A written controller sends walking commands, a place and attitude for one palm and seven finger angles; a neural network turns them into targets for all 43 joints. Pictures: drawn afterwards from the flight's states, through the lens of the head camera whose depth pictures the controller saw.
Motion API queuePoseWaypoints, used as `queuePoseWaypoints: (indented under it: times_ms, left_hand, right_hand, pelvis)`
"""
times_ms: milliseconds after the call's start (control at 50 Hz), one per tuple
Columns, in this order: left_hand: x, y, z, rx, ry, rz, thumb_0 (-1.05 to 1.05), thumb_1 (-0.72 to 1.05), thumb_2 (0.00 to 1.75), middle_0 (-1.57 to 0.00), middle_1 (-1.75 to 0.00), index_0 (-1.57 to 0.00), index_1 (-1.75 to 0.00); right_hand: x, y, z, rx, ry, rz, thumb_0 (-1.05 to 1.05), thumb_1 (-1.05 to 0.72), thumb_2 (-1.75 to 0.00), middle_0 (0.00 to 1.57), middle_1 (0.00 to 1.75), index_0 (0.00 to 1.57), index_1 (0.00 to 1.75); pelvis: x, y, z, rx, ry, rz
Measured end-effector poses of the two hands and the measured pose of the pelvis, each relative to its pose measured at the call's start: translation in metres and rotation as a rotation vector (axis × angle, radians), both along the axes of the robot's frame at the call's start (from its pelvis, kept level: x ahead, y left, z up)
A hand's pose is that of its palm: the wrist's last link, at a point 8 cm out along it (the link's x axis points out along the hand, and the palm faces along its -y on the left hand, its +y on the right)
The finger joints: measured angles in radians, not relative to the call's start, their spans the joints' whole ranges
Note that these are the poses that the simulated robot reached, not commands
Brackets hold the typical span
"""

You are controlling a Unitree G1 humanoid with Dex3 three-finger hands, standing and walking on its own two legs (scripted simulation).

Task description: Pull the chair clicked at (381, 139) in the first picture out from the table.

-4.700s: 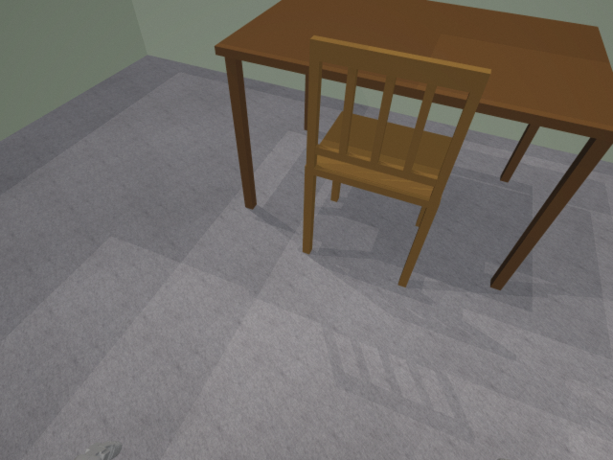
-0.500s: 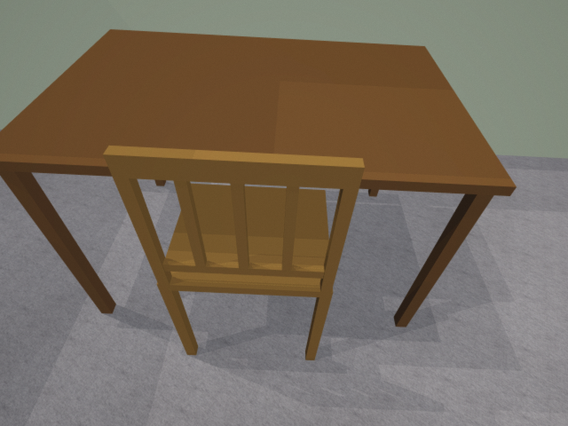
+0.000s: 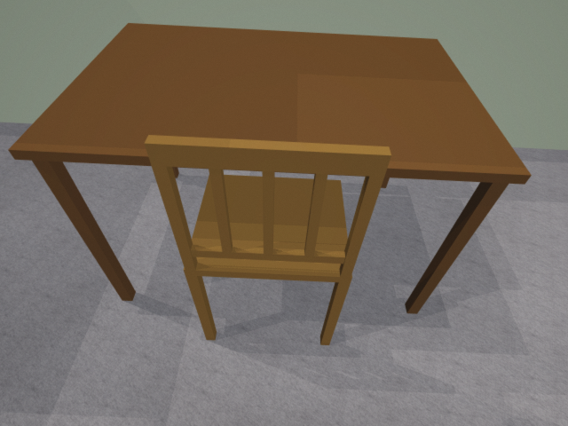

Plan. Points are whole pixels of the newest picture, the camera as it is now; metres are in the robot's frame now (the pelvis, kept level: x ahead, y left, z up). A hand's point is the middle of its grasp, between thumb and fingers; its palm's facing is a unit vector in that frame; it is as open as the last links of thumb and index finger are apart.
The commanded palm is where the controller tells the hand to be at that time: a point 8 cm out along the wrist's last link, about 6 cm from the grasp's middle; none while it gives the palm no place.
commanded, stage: come to a stop and stand still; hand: left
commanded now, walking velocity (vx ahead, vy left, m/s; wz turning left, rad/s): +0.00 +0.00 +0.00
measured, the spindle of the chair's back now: (268, 214) +0.55 +0.06 -0.08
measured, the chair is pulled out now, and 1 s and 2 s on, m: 0.00 0.00 0.00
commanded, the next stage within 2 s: look again from close up in 0.22 s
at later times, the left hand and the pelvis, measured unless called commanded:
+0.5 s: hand out of the picture -0.03 +0.15 -0.17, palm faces +0.02 -0.99 -0.15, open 7.4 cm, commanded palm none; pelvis -0.01 +0.00 +0.01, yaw +0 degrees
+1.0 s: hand out of the picture +0.00 +0.13 -0.17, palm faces +0.01 -0.99 -0.14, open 7.4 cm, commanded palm none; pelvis +0.02 -0.02 +0.01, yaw -1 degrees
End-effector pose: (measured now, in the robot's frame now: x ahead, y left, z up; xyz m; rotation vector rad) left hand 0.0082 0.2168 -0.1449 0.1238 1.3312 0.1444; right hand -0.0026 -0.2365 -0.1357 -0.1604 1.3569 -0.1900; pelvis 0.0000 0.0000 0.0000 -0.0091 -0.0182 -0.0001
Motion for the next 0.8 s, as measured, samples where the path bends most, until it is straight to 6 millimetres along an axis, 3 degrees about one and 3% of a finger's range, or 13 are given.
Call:
queuePoseWaypoints:
  times_ms: [200, 320, 660, 800]
  left_hand:
    - [-0.026, 0.001, 0.006, 0.014, 0.069, -0.006, 0.01, 0.91, 0.9, -0.2, -0.29, -0.2, -0.3]
    - [-0.04, -0.006, 0.003, -0.005, 0.098, -0.007, 0.01, 0.91, 0.9, -0.2, -0.29, -0.2, -0.3]
    - [-0.048, -0.022, 0.004, -0.021, 0.123, 0.014, 0.0, 0.91, 0.9, -0.2, -0.3, -0.2, -0.3]
    - [-0.042, -0.028, 0.004, -0.022, 0.129, 0.006, 0.0, 0.91, 0.9, -0.2, -0.29, -0.2, -0.3]
  right_hand:
    - [-0.001, 0.015, -0.004, 0.043, -0.004, -0.012, 0.01, -0.91, -0.9, 0.2, 0.3, 0.2, 0.29]
    - [0.001, 0.01, -0.001, 0.034, -0.019, -0.013, 0.01, -0.93, -0.9, 0.2, 0.3, 0.2, 0.29]
    - [0.005, 0.003, -0.001, 0.037, 0.008, 0.001, 0.01, -0.92, -0.9, 0.2, 0.3, 0.2, 0.29]
    - [0.006, -0.001, -0.001, 0.041, 0.018, -0.007, 0.01, -0.92, -0.9, 0.2, 0.3, 0.2, 0.29]
  pelvis:
    - [-0.007, 0.002, 0.004, 0.001, 0.016, -0.015]
    - [-0.008, 0.0, 0.005, -0.005, 0.009, -0.015]
    - [-0.002, -0.009, 0.006, 0.003, 0.022, -0.006]
    - [0.005, -0.015, 0.007, 0.005, 0.022, -0.009]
